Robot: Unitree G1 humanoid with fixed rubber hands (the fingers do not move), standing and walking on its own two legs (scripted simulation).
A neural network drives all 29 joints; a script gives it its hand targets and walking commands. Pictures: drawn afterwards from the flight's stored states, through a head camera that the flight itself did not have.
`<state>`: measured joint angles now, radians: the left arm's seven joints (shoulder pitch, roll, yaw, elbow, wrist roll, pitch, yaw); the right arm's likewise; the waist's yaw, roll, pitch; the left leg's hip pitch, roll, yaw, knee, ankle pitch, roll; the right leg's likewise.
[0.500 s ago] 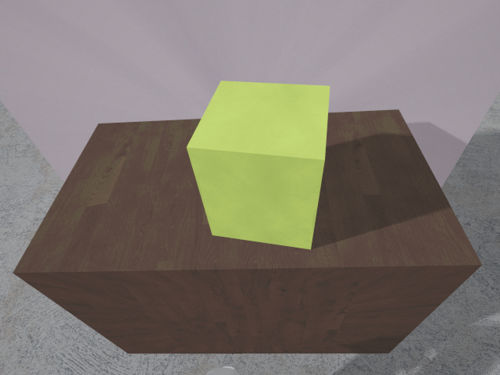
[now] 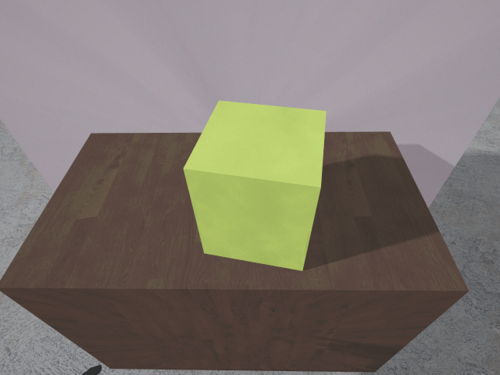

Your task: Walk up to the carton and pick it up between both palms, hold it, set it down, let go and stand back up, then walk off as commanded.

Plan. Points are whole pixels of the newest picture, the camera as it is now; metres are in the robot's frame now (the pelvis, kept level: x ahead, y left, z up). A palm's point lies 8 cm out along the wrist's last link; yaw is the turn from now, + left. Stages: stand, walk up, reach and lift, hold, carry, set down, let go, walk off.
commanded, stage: walk up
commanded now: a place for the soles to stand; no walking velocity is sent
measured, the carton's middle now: (261, 186) +0.47 +0.00 +0.03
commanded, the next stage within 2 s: stand in 1.86 s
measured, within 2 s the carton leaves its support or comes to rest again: neither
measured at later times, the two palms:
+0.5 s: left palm out of the picture +0.13 +0.31 -0.09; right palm out of the picture +0.13 -0.29 -0.09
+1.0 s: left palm out of the picture +0.13 +0.31 -0.10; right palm out of the picture +0.13 -0.31 -0.09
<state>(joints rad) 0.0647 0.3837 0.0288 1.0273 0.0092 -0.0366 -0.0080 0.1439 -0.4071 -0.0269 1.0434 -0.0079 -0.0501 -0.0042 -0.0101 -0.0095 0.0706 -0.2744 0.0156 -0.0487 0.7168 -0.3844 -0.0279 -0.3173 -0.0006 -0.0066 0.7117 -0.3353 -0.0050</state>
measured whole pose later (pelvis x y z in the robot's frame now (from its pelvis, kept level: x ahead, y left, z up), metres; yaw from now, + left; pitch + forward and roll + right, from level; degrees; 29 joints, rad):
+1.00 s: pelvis +0.05 +0.00 +0.01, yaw +1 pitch -3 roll +0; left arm 0.11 0.40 0.05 1.03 0.01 -0.01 -0.02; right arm 0.15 -0.37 -0.03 1.04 -0.01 -0.04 -0.02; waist 0.01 -0.03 0.06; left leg -0.14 0.01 -0.07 0.59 -0.38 -0.02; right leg -0.19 -0.01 -0.03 0.61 -0.36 0.00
